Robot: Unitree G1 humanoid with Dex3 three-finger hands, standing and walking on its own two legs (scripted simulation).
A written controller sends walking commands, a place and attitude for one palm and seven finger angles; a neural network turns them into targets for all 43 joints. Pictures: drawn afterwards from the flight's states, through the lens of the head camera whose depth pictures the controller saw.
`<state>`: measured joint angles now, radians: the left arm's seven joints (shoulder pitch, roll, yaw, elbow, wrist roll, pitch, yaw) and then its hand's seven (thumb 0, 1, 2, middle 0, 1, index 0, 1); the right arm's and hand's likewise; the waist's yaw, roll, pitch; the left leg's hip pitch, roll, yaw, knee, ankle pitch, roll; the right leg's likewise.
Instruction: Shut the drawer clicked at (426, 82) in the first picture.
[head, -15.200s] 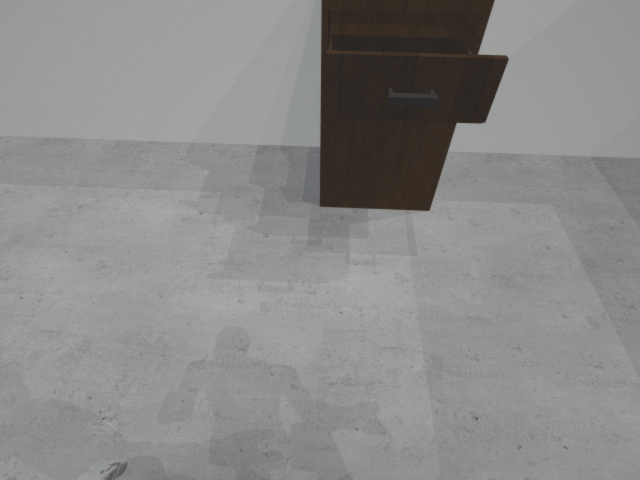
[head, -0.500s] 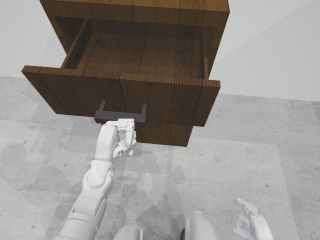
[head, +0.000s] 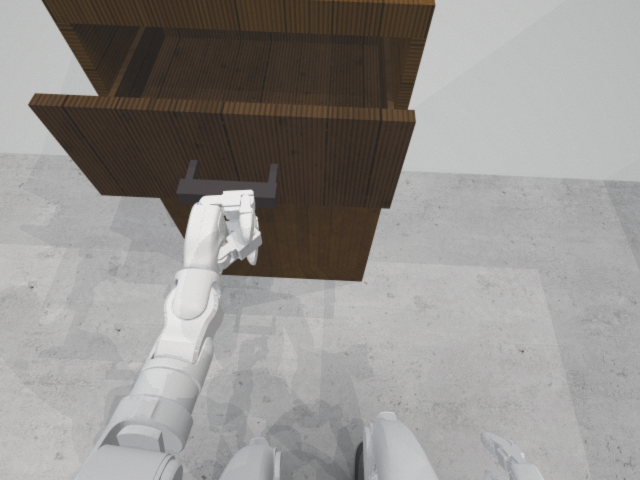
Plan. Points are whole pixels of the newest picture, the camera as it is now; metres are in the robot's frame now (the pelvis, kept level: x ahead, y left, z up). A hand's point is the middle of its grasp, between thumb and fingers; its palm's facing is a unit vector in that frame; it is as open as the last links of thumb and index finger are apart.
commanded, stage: push the drawer shut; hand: left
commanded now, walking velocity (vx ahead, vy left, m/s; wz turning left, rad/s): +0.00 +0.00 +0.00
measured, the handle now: (231, 181) +0.49 +0.11 +0.04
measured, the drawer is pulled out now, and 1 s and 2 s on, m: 0.15 0.03 0.00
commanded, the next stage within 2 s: pull the fist back off the drawer in 1.52 s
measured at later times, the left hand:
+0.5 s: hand (261, 193) +0.47 +0.07 +0.04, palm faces -0.09 -1.00 -0.04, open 3.0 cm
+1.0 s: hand (268, 155) +0.53 +0.06 +0.04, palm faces -0.09 -1.00 -0.03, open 3.2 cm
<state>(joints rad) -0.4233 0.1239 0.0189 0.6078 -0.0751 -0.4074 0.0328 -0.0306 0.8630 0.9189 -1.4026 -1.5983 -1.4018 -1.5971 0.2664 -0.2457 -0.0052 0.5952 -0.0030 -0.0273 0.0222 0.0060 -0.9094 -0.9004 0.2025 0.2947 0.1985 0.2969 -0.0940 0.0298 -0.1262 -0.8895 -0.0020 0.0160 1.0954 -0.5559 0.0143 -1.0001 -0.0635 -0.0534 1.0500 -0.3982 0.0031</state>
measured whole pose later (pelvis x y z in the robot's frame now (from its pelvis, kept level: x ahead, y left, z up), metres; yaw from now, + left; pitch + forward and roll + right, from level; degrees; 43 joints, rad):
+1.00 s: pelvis +0.00 +0.01 -0.01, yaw -2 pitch +27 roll -1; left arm -0.99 0.29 0.28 1.18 0.01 -0.49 0.02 0.01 0.86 0.91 -1.40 -1.60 -1.40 -1.60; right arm 0.39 -0.25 0.01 0.63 -0.06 0.03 0.06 0.00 -0.91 -0.90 0.20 0.29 0.20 0.30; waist -0.22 0.05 -0.13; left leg -1.06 0.02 0.03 1.16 -0.57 0.03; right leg -1.16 -0.04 -0.03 1.07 -0.37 0.01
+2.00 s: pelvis -0.03 +0.02 -0.03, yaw -2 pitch +30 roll -3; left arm -1.26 0.43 0.29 1.34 0.06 -0.40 0.03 0.01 0.80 0.95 -1.40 -1.60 -1.40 -1.60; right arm 0.44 -0.26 0.06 0.63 -0.09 0.01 0.08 0.00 -0.91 -0.90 0.20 0.29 0.20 0.30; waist -0.30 0.06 -0.11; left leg -1.24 0.02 0.00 1.26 -0.55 0.04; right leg -1.30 -0.04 -0.06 1.11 -0.34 0.02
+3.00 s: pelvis +0.03 +0.01 +0.05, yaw -1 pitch +9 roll -1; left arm -0.12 0.23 0.07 0.23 -0.12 -0.20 -0.09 0.02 0.90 0.90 -1.40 -1.60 -1.40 -1.60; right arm 0.23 -0.25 0.01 0.51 0.04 0.00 -0.01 0.01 -0.91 -0.90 0.20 0.29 0.20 0.30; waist -0.03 0.04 -0.08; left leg -0.44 0.01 0.03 0.74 -0.46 0.02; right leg -0.56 -0.03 -0.04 0.72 -0.31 0.02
